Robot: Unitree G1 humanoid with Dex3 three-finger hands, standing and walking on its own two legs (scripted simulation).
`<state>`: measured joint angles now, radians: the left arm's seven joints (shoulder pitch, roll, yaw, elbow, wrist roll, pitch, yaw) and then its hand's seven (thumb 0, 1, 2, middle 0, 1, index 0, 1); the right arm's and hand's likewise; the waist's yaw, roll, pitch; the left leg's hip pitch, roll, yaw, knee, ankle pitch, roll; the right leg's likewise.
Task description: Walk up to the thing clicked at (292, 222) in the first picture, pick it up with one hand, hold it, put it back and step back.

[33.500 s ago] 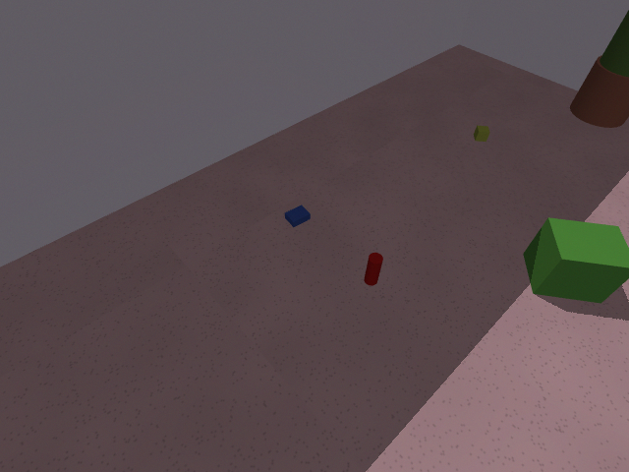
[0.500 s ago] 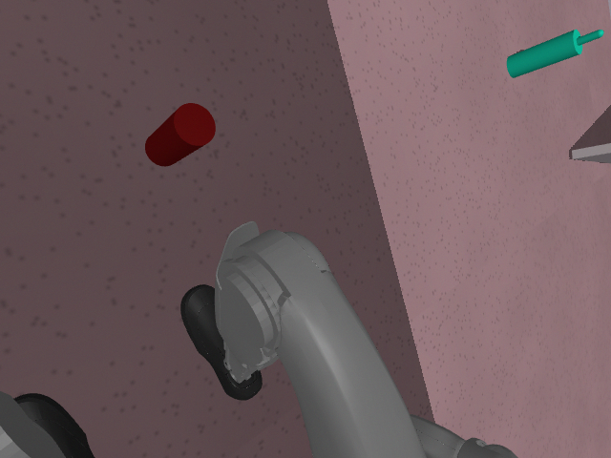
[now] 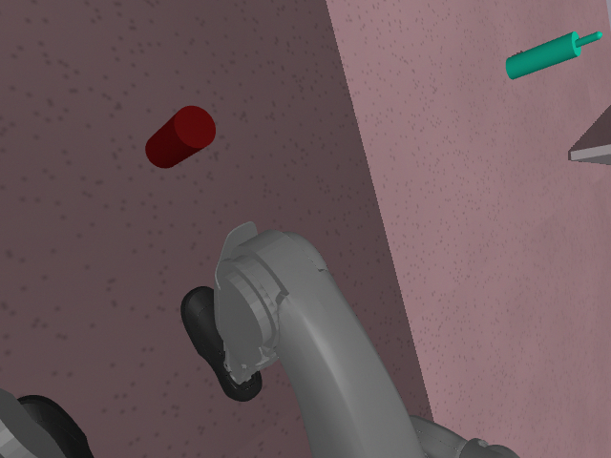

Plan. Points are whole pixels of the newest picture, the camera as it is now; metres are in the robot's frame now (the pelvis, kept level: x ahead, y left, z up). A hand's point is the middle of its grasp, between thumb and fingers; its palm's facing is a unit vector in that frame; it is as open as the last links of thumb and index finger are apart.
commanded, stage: close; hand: left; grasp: from above
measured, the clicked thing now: out of the picture +0.43 +0.37 -0.30
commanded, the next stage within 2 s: settle in 0.12 s
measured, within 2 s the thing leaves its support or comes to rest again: leaves its support in 0.62 s
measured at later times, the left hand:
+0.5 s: hand out of the picture +0.43 +0.35 -0.27, palm faces +0.07 -0.46 -0.89, open 9.7 cm
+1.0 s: hand out of the picture +0.43 +0.38 -0.19, palm faces +0.08 -0.47 -0.88, open 9.6 cm
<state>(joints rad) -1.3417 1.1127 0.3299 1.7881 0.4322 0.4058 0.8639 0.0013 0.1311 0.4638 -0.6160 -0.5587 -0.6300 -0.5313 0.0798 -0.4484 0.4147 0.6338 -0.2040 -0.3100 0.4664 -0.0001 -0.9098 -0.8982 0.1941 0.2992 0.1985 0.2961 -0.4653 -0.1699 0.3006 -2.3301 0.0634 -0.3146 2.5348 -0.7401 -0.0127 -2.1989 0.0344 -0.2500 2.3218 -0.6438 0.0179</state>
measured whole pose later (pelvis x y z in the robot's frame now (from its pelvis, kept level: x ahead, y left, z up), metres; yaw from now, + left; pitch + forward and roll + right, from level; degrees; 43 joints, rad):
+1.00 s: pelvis +0.00 +0.00 +0.02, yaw +2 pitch +32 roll -14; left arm -1.33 0.97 0.35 1.66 0.51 0.55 0.74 0.00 0.10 0.40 -0.71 -0.49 -0.71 -0.48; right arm 0.17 -0.38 0.27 0.72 -0.14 -0.26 0.45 0.00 -0.91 -0.89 0.19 0.30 0.20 0.30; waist -0.38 -0.07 0.14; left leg -2.32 0.07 -0.25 2.45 -0.72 0.00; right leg -2.21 0.03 -0.20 2.27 -0.64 0.02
